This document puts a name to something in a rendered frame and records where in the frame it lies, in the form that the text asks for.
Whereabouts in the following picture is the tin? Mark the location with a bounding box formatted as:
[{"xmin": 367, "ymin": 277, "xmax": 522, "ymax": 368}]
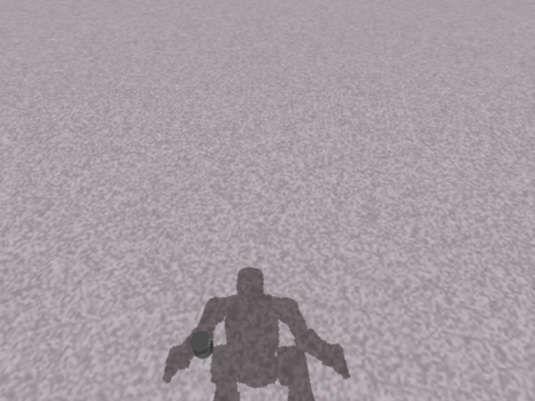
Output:
[{"xmin": 191, "ymin": 331, "xmax": 213, "ymax": 359}]

